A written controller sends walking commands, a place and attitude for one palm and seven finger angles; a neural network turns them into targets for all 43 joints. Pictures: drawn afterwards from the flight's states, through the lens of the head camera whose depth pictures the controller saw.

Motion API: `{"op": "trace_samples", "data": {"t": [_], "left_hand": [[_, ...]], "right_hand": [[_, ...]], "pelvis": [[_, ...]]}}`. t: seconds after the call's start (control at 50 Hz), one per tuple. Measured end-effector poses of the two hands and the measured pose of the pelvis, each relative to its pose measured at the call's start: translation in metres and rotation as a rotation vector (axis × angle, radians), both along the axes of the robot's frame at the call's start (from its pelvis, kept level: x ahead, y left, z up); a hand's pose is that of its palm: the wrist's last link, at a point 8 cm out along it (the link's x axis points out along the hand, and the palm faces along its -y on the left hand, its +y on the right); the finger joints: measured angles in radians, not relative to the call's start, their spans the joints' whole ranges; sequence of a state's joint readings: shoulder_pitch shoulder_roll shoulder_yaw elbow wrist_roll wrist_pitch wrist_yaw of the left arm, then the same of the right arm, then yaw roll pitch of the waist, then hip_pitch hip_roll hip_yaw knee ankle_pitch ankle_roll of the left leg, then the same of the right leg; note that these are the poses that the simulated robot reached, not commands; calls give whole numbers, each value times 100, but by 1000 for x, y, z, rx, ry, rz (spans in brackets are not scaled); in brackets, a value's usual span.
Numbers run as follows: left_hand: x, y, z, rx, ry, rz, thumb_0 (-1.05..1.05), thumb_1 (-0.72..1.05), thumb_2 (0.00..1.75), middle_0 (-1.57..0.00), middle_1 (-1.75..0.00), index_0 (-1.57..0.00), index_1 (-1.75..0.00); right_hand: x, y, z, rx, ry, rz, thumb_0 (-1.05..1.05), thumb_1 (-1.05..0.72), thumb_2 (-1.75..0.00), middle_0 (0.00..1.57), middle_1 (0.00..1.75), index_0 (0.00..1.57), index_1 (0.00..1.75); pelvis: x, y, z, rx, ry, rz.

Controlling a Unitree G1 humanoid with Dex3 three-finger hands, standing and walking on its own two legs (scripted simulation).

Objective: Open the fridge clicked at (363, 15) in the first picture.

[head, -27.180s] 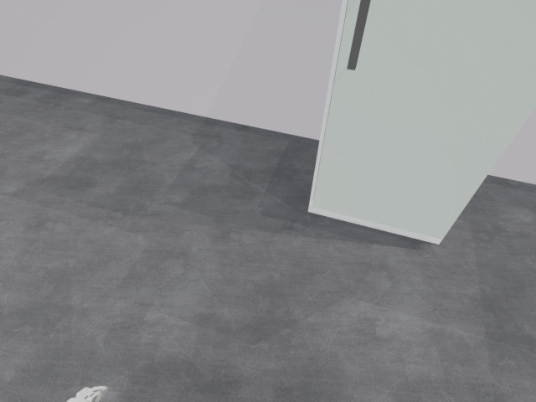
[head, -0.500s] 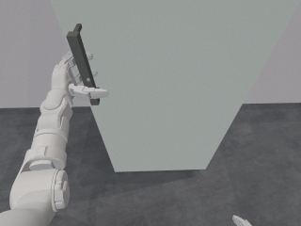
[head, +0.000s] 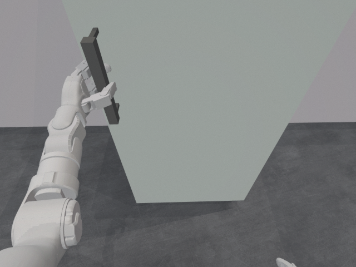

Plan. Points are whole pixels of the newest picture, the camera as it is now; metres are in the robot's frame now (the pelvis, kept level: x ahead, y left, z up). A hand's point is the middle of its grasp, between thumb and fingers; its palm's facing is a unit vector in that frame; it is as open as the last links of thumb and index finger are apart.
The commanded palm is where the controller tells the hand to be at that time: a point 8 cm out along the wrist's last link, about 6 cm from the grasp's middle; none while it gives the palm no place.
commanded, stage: grip the handle and tug to test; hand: left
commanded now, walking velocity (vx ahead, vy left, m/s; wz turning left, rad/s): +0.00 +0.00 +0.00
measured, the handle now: (105, 81) +0.50 +0.19 +0.16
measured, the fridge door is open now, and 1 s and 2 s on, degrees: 0 0 20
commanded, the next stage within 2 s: pull the door a little, standing still in 0.70 s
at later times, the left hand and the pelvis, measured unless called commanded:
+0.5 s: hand (110, 94) +0.45 +0.16 +0.16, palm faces +0.06 -1.00 +0.00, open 5.8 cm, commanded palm +0.40 +0.22 +0.16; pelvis +0.01 +0.00 +0.00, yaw -1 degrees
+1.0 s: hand (110, 95) +0.44 +0.16 +0.16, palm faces +0.06 -1.00 +0.02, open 5.9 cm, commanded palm +0.39 +0.21 +0.16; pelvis +0.05 +0.00 +0.01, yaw -2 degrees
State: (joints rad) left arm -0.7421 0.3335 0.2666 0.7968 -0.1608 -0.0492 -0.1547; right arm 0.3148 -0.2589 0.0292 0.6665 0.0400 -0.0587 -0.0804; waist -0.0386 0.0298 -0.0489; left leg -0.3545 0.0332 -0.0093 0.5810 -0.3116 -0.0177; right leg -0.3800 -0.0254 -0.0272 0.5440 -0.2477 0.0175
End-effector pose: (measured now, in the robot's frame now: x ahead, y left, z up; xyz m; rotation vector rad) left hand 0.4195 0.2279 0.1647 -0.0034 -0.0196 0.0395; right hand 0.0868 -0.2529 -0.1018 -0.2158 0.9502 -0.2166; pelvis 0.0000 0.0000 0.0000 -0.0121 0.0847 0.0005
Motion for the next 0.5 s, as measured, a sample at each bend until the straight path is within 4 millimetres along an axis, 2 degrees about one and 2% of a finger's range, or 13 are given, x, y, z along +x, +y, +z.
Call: {"op": "trace_samples", "data": {"t": [0.14, 0.5], "left_hand": [[5, -8, -2, 1, 19, -12, 0, 67, 83, -40, -138, -39, -138], [4, -10, -3, 1, 3, 19, 0, 70, 82, -37, -140, -36, -140]], "right_hand": [[4, 3, 0, 6, -6, 10, 1, -91, -90, 20, 30, 21, 29], [-5, -7, 1, 13, -10, -42, 1, -91, -90, 20, 30, 21, 29]], "pelvis": [[-1, -1, -1, 1, 3, 3], [5, -4, 1, 4, -5, -26]]}}
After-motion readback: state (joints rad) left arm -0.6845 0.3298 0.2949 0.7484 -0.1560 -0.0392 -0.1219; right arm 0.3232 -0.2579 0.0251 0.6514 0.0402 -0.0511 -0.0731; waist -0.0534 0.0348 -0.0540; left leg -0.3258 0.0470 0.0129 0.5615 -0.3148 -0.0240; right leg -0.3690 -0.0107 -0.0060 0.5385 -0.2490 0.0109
